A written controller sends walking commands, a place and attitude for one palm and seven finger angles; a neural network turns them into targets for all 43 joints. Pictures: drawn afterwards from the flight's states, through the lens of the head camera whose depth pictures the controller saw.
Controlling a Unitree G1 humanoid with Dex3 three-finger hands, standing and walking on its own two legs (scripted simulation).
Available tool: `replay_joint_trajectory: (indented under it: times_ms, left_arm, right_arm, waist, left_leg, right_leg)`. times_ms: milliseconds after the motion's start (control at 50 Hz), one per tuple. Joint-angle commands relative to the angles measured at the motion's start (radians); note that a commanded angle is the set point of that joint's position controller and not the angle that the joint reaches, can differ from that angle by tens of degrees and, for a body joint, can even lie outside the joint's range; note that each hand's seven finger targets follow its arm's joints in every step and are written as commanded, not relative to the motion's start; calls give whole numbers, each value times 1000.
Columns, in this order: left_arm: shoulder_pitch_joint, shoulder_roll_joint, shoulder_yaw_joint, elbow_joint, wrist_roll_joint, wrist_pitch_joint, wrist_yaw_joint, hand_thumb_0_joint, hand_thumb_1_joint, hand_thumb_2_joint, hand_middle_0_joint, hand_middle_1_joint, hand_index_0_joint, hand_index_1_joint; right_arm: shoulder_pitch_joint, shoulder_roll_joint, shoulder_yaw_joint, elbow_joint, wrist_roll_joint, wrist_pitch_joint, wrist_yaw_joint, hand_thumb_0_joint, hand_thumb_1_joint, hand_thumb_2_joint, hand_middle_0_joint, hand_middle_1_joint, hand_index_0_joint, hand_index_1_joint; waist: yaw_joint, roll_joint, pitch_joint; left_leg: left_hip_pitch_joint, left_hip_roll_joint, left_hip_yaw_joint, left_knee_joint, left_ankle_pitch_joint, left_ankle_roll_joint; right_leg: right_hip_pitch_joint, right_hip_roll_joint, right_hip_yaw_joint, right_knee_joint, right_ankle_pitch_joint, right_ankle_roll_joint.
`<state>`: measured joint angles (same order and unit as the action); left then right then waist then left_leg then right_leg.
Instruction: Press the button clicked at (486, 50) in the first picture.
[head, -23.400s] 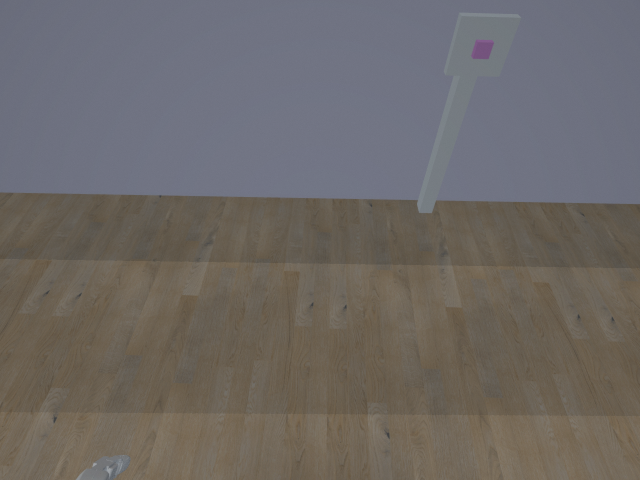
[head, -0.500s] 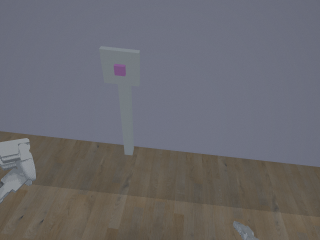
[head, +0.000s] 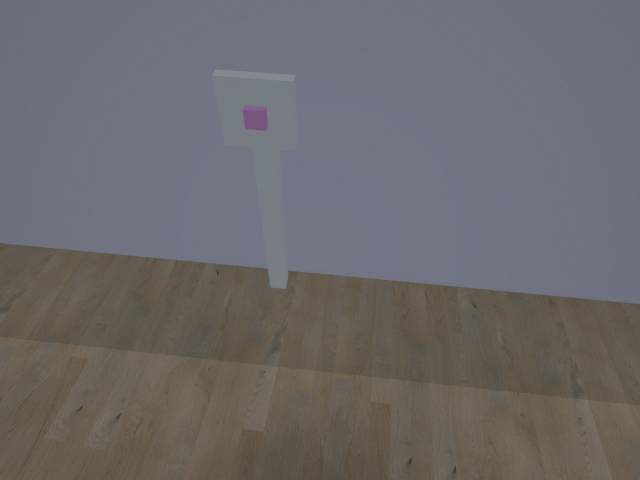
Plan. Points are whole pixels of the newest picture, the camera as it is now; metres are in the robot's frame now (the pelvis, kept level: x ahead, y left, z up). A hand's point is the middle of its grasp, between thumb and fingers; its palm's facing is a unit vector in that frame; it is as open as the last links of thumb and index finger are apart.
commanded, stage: let the arm hang, fingers relaxed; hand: left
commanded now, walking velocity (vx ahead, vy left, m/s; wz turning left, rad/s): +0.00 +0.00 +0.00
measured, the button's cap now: (256, 117) +0.86 +0.18 -0.01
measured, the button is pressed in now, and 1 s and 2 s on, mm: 0 0 0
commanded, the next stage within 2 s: stand and wait in 0.80 s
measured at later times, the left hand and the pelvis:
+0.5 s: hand out of the picture +0.02 +0.22 -0.16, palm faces +0.00 -0.96 -0.27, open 7.1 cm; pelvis +0.00 +0.01 +0.01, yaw -1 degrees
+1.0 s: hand out of the picture +0.07 +0.20 -0.15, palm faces -0.03 -0.96 -0.27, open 7.4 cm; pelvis +0.03 -0.01 +0.01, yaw -1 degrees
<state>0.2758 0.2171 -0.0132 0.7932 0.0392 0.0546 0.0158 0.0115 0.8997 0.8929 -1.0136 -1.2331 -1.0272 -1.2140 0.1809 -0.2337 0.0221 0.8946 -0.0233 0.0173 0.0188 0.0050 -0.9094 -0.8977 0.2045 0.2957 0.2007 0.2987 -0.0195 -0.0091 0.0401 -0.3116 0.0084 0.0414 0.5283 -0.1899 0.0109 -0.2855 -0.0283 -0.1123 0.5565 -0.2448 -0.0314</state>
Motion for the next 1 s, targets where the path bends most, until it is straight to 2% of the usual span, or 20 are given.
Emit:
replay_joint_trajectory:
  times_ms: [0, 40, 80, 140, 220, 280, 400, 480, 620, 760, 820, 920, 980]
  left_arm:
    - [2, 169, 45, 35, -23, -59, -3, 0, 900, 900, -713, -860, -713, -860]
    - [6, 172, 48, 97, -23, -60, -3, 0, 900, 900, -640, -780, -640, -780]
    - [3, 180, 54, 141, -22, -64, -2, 0, 900, 900, -567, -700, -567, -700]
    - [-7, 175, 53, 198, -24, -66, 0, 0, 900, 900, -457, -580, -457, -580]
    - [-1, 167, 54, 255, -25, -61, 3, 0, 900, 900, -310, -420, -310, -420]
    - [14, 166, 57, 283, -24, -58, 5, 0, 900, 900, -200, -300, -200, -300]
    - [9, 158, 60, 308, -24, -59, 7, 0, 900, 900, -200, -300, -200, -300]
    - [-9, 164, 64, 306, -21, -59, 8, 0, 900, 900, -200, -300, -200, -300]
    - [-42, 150, 61, 306, -23, -67, 7, 0, 900, 900, -200, -300, -200, -300]
    - [-71, 154, 57, 304, -25, -79, 10, 0, 900, 900, -200, -300, -200, -300]
    - [-82, 158, 56, 306, -26, -83, 12, 0, 900, 900, -200, -300, -200, -300]
    - [-94, 171, 56, 310, -27, -85, 13, 0, 900, 900, -200, -300, -200, -300]
    - [-100, 181, 57, 310, -27, -86, 13, 0, 900, 900, -200, -300, -200, -300]
  right_arm:
    - [-6, -113, -39, -8, 1, -8, -20, 0, -900, -900, 200, 300, 200, 300]
    - [26, -102, -43, 27, 0, 0, -23, 0, -900, -900, 200, 300, 200, 300]
    - [55, -108, -52, 58, 2, 4, -26, 0, -900, -900, 200, 300, 200, 300]
    - [102, -97, -55, 108, 3, 3, -30, 0, -900, -900, 200, 300, 200, 300]
    - [124, -92, -59, 154, 1, 3, -35, 0, -900, -900, 200, 300, 200, 300]
    - [131, -98, -62, 171, 1, 1, -37, 0, -900, -900, 200, 300, 200, 300]
    - [128, -88, -63, 192, -2, -6, -40, 0, -900, -900, 200, 300, 200, 300]
    - [117, -95, -67, 195, -2, -7, -40, 0, -900, -900, 200, 300, 200, 300]
    - [79, -95, -64, 196, -1, -19, -41, 0, -900, -900, 200, 300, 200, 300]
    - [52, -103, -60, 198, 3, -26, -42, 0, -900, -900, 200, 300, 200, 300]
    - [41, -103, -59, 201, 4, -26, -43, 0, -900, -900, 200, 300, 200, 300]
    - [17, -118, -58, 204, 4, -22, -43, 0, -900, -900, 200, 300, 200, 300]
    - [9, -135, -61, 202, 5, -19, -43, 0, -900, -900, 200, 300, 200, 300]
  waist:
    - [17, 90, -46]
    - [11, 111, -36]
    - [7, 48, -32]
    - [-2, 4, -28]
    - [4, 33, 31]
    - [13, 24, 48]
    - [21, 20, 36]
    - [24, 54, 57]
    - [23, 57, 35]
    - [14, 16, -19]
    - [11, 3, -20]
    - [8, 22, -20]
    - [7, 13, -21]
  left_leg:
    - [34, 72, -116, -175, -105, 17]
    - [56, 61, -102, -173, -156, 16]
    - [85, 63, -96, -156, -134, 19]
    - [114, 63, -86, -139, -105, 20]
    - [82, 79, -107, -184, -143, 27]
    - [52, 84, -117, -214, -172, 31]
    - [41, 84, -116, -237, -158, 31]
    - [25, 91, -130, -264, -189, 30]
    - [55, 101, -132, -282, -110, 24]
    - [142, 105, -98, -239, 75, 19]
    - [158, 107, -90, -231, 115, 16]
    - [178, 106, -81, -227, 113, 11]
    - [185, 106, -77, -223, 99, 9]
  right_leg:
    - [27, -89, 156, -229, -140, -23]
    - [2, -94, 165, -268, -205, -31]
    - [-17, -97, 161, -295, -218, -35]
    - [-39, -109, 162, -321, -237, -40]
    - [-55, -93, 144, -310, -254, -40]
    - [-34, -80, 138, -291, -245, -39]
    - [12, -81, 133, -272, -195, -36]
    - [12, -73, 133, -261, -186, -32]
    - [58, -77, 129, -246, -71, -25]
    - [87, -94, 137, -264, 51, -18]
    - [97, -98, 139, -274, 100, -17]
    - [104, -102, 147, -294, 113, -16]
    - [103, -98, 151, -309, 93, -16]
